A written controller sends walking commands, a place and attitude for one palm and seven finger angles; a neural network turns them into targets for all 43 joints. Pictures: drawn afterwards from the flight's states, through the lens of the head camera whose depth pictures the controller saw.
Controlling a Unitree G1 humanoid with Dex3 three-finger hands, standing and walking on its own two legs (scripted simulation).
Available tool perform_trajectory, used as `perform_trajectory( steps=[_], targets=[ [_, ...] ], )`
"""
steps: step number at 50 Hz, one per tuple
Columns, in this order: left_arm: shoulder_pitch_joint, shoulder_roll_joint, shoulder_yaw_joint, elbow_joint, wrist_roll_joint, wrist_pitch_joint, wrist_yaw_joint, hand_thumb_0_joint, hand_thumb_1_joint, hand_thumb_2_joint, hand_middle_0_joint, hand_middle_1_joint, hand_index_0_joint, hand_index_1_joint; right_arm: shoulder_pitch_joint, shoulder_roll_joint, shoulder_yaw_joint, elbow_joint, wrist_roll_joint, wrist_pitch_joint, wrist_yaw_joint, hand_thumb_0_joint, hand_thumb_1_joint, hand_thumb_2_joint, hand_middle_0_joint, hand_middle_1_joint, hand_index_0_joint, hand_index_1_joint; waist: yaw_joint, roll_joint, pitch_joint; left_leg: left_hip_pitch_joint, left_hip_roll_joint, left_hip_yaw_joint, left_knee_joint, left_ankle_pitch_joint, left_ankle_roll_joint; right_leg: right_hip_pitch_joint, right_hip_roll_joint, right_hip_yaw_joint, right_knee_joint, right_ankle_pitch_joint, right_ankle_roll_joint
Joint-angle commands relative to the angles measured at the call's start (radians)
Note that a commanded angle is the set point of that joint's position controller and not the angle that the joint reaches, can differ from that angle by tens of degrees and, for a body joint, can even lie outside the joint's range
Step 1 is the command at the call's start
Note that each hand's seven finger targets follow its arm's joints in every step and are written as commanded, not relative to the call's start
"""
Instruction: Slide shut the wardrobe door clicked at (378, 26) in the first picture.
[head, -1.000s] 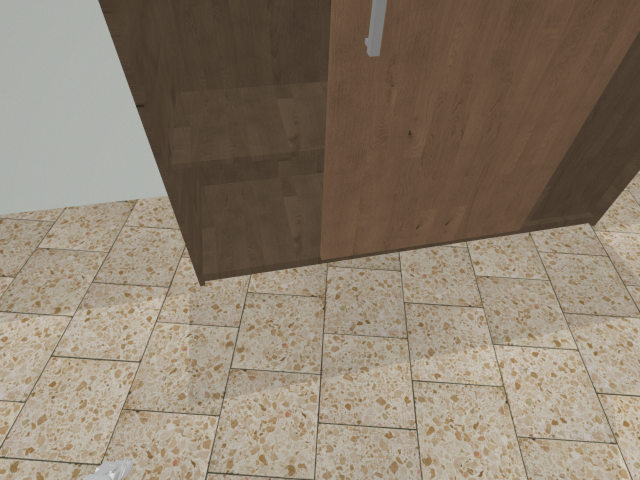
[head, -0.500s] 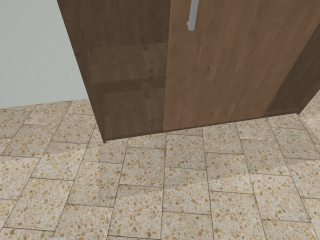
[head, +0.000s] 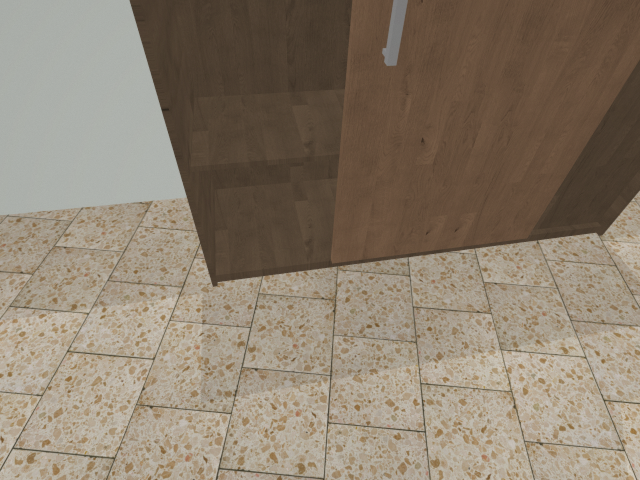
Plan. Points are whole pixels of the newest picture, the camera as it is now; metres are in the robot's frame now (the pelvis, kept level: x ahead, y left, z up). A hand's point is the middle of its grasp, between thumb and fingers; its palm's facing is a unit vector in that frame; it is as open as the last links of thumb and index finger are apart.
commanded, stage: look at it before walking up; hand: right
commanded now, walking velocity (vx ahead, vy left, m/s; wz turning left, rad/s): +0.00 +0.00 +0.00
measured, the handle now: out of the picture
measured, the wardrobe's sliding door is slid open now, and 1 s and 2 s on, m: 0.46 0.46 0.46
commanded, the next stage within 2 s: walk to a spot facing it in 0.44 s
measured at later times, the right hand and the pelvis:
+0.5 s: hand out of the picture +0.07 -0.25 -0.15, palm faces -0.03 +0.94 -0.34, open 7.4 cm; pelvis +0.00 +0.00 +0.00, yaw +0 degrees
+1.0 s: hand out of the picture +0.01 -0.26 -0.20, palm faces +0.21 +0.96 -0.21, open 7.4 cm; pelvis +0.00 -0.05 -0.02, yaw -12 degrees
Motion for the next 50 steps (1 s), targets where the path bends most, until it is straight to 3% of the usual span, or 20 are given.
perform_trajectory(
  steps=[1,28,29,32,34,35,37,38,39,40,41,43,44,45,46,47,48,49,50],
  targets=[
    [-0.050,0.196,0.037,-0.065,0.003,-0.020,0.009,0.000,0.900,0.900,-0.200,-0.300,-0.200,-0.300,-0.040,-0.218,-0.045,-0.064,-0.001,-0.023,-0.015,0.000,-0.900,-0.900,0.200,0.300,0.200,0.300,0.001,0.031,-0.045,-0.022,0.126,-0.113,-0.082,0.126,0.027,0.007,-0.099,0.089,-0.050,0.109,-0.038],
    [-0.058,0.204,0.036,-0.061,0.001,-0.023,0.010,0.000,0.900,0.900,-0.200,-0.300,-0.200,-0.300,-0.027,-0.218,-0.045,-0.053,0.000,-0.023,-0.016,0.000,-0.900,-0.900,0.200,0.300,0.200,0.300,-0.002,0.005,-0.060,0.014,0.127,-0.088,-0.064,0.204,0.019,0.021,-0.106,0.095,-0.059,0.182,-0.040],
    [-0.058,0.200,0.038,-0.065,0.002,-0.020,0.008,0.000,0.900,0.900,-0.200,-0.300,-0.200,-0.300,-0.024,-0.215,-0.046,-0.058,0.000,-0.019,-0.017,0.000,-0.900,-0.900,0.200,0.300,0.200,0.300,-0.003,-0.001,-0.055,0.011,0.130,-0.076,-0.048,0.210,0.016,0.010,-0.104,0.096,-0.048,0.200,-0.041],
    [-0.010,0.095,0.022,-0.074,0.004,0.005,0.003,0.000,0.900,0.900,-0.200,-0.300,-0.200,-0.300,0.034,-0.120,-0.035,-0.061,0.002,0.009,-0.028,0.000,-0.900,-0.900,0.200,0.300,0.200,0.300,-0.008,0.006,-0.055,0.003,0.143,-0.044,0.013,0.202,-0.007,-0.052,-0.095,0.098,0.014,0.227,-0.031],
    [-0.002,0.087,0.028,-0.096,0.005,0.019,0.001,0.000,0.900,0.900,-0.200,-0.300,-0.200,-0.300,0.051,-0.120,-0.042,-0.080,-0.001,0.021,-0.031,0.000,-0.900,-0.900,0.200,0.300,0.200,0.300,-0.015,0.012,-0.032,-0.009,0.157,-0.045,0.034,0.177,-0.005,-0.119,-0.084,0.113,0.056,0.204,-0.033],
    [0.000,0.087,0.033,-0.112,0.006,0.024,-0.001,0.000,0.900,0.900,-0.200,-0.300,-0.200,-0.300,0.063,-0.127,-0.049,-0.093,-0.003,0.023,-0.033,0.000,-0.900,-0.900,0.200,0.300,0.200,0.300,-0.018,0.036,-0.039,-0.006,0.175,-0.053,0.037,0.182,0.003,-0.143,-0.072,0.111,0.097,0.202,-0.032],
    [0.018,0.079,0.045,-0.141,0.004,0.033,-0.003,0.000,0.900,0.900,-0.200,-0.300,-0.200,-0.300,0.079,-0.156,-0.066,-0.122,-0.005,0.025,-0.036,0.000,-0.900,-0.900,0.200,0.300,0.200,0.300,-0.020,0.117,-0.067,0.010,0.262,-0.105,0.017,0.207,0.057,-0.191,-0.024,0.071,0.230,0.148,-0.018],
    [0.019,0.067,0.051,-0.159,0.003,0.039,-0.003,0.000,0.900,0.900,-0.200,-0.300,-0.200,-0.300,0.090,-0.168,-0.072,-0.140,-0.007,0.025,-0.038,0.000,-0.900,-0.900,0.200,0.300,0.200,0.300,-0.027,0.175,-0.062,0.006,0.324,-0.139,-0.013,0.236,0.102,-0.225,0.001,0.040,0.331,0.009,-0.009],
    [0.015,0.055,0.056,-0.175,0.005,0.043,-0.003,0.000,0.900,0.900,-0.200,-0.300,-0.200,-0.300,0.093,-0.172,-0.078,-0.154,-0.011,0.022,-0.041,0.000,-0.900,-0.900,0.200,0.300,0.200,0.300,-0.032,0.240,-0.045,0.005,0.384,-0.171,-0.034,0.301,0.158,-0.272,0.016,0.017,0.434,-0.230,0.001],
    [0.011,0.053,0.061,-0.186,0.005,0.045,-0.004,0.000,0.900,0.900,-0.200,-0.300,-0.200,-0.300,0.102,-0.167,-0.082,-0.162,-0.017,0.020,-0.045,0.000,-0.900,-0.900,0.200,0.300,0.200,0.300,-0.041,0.245,-0.048,0.013,0.416,-0.176,-0.052,0.319,0.191,-0.298,0.002,0.014,0.530,-0.320,0.002],
    [0.016,0.039,0.061,-0.190,0.002,0.042,-0.010,0.000,0.900,0.900,-0.200,-0.300,-0.200,-0.300,0.087,-0.162,-0.086,-0.169,-0.021,0.014,-0.043,0.000,-0.900,-0.900,0.200,0.300,0.200,0.300,-0.028,0.203,-0.035,0.019,0.407,-0.143,-0.048,0.314,0.191,-0.297,-0.023,0.014,0.535,-0.335,0.005],
    [0.064,0.012,0.057,-0.191,0.002,0.035,-0.024,0.000,0.900,0.900,-0.200,-0.300,-0.200,-0.300,0.062,-0.165,-0.093,-0.181,-0.022,0.006,-0.032,0.000,-0.900,-0.900,0.200,0.300,0.200,0.300,0.000,0.194,-0.045,-0.006,0.376,-0.061,-0.020,0.140,0.142,-0.225,-0.036,-0.038,0.396,-0.287,0.007],
    [0.095,0.004,0.057,-0.184,0.006,0.032,-0.028,0.000,0.900,0.900,-0.200,-0.300,-0.200,-0.300,0.057,-0.162,-0.096,-0.180,-0.019,0.006,-0.028,0.000,-0.900,-0.900,0.200,0.300,0.200,0.300,0.013,0.171,-0.040,-0.072,0.357,-0.027,-0.008,-0.001,0.110,-0.139,-0.025,-0.075,0.307,-0.225,0.003],
    [0.148,0.011,0.062,-0.175,0.011,0.029,-0.031,0.000,0.900,0.900,-0.200,-0.300,-0.200,-0.300,0.043,-0.153,-0.097,-0.182,-0.017,0.009,-0.021,0.000,-0.900,-0.900,0.200,0.300,0.200,0.300,0.047,0.113,-0.027,-0.201,0.319,0.040,0.054,-0.202,0.064,-0.004,-0.012,-0.094,0.201,-0.166,-0.006],
    [0.241,0.062,0.076,-0.157,0.017,0.023,-0.029,0.000,0.900,0.900,-0.200,-0.300,-0.200,-0.300,0.035,-0.103,-0.089,-0.196,-0.013,0.019,-0.013,0.000,-0.900,-0.900,0.200,0.300,0.200,0.300,0.091,-0.098,-0.007,-0.359,0.225,0.121,0.263,-0.359,0.005,0.086,-0.079,0.075,0.043,-0.277,-0.048],
    [0.336,0.168,0.104,-0.149,0.031,0.010,-0.023,0.000,0.900,0.900,-0.200,-0.300,-0.200,-0.300,0.000,-0.014,-0.074,-0.252,-0.008,0.024,-0.001,0.000,-0.900,-0.900,0.200,0.300,0.200,0.300,0.126,-0.422,0.051,-0.583,0.057,0.205,0.612,-0.469,-0.073,0.079,-0.345,0.546,-0.182,-0.463,-0.164],
    [0.355,0.167,0.101,-0.138,0.021,0.005,-0.015,0.000,0.900,0.900,-0.200,-0.300,-0.200,-0.300,-0.076,-0.029,-0.070,-0.283,-0.018,0.017,-0.001,0.000,-0.900,-0.900,0.200,0.300,0.200,0.300,0.125,-0.270,0.075,-0.625,0.091,0.042,0.726,-0.392,-0.045,-0.005,-0.387,0.679,-0.259,-0.528,-0.228],
    [0.295,0.130,0.092,-0.153,0.017,0.003,-0.007,0.000,0.900,0.900,-0.200,-0.300,-0.200,-0.300,-0.081,-0.023,-0.082,-0.266,-0.017,0.010,0.004,0.000,-0.900,-0.900,0.200,0.300,0.200,0.300,0.085,-0.137,0.098,-0.598,0.109,0.009,0.785,-0.280,-0.033,-0.082,-0.345,0.634,-0.261,-0.604,-0.219],
    [0.247,0.092,0.082,-0.172,0.015,-0.010,-0.003,0.000,0.900,0.900,-0.200,-0.300,-0.200,-0.300,-0.038,-0.031,-0.086,-0.243,-0.020,0.000,0.012,0.000,-0.900,-0.900,0.200,0.300,0.200,0.300,0.053,-0.077,0.083,-0.584,0.121,0.003,0.806,-0.202,-0.037,-0.099,-0.311,0.578,-0.248,-0.548,-0.207]
  ],
)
